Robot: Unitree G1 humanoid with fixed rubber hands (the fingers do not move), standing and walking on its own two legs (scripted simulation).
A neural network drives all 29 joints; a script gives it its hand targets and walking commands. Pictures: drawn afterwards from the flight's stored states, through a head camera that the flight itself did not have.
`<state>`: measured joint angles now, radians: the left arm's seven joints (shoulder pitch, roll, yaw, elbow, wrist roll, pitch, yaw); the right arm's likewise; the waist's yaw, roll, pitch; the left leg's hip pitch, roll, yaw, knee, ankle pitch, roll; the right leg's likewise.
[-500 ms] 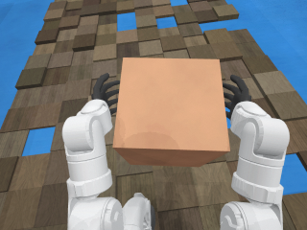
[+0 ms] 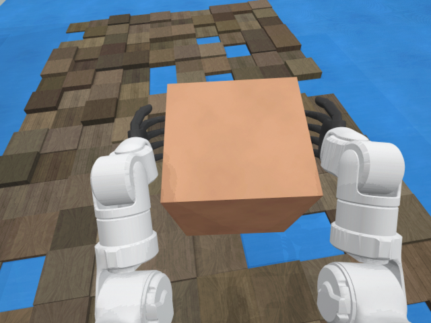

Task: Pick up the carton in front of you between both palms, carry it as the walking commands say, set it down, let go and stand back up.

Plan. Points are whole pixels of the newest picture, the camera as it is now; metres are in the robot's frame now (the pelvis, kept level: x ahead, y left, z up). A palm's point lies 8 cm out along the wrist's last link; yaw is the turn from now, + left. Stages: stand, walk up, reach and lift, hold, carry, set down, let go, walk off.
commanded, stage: carry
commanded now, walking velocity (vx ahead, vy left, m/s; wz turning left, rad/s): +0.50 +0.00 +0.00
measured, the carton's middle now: (233, 168) +0.39 +0.00 +0.08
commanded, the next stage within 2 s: none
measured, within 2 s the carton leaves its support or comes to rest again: neither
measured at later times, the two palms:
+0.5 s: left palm (158, 48) +0.66 +0.17 +0.18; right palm (289, 56) +0.62 -0.12 +0.18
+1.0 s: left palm (164, 27) +0.91 +0.22 +0.12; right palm (257, 25) +0.94 -0.07 +0.11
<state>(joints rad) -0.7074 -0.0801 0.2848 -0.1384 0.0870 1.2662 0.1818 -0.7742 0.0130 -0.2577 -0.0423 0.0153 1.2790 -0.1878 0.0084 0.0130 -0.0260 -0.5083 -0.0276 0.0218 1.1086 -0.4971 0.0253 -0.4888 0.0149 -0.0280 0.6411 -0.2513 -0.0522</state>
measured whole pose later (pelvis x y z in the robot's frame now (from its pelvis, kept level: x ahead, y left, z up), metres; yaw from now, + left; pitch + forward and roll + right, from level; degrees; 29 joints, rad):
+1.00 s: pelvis +0.57 +0.03 +0.00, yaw +2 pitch +5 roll +0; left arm -0.63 -0.12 0.23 -0.04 0.07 1.11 0.22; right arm -0.57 0.13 -0.26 -0.10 -0.14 1.18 -0.21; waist 0.10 0.00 0.03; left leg -0.70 0.01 0.07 0.72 -0.07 0.06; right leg -0.17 0.06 -0.13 0.49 -0.22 -0.14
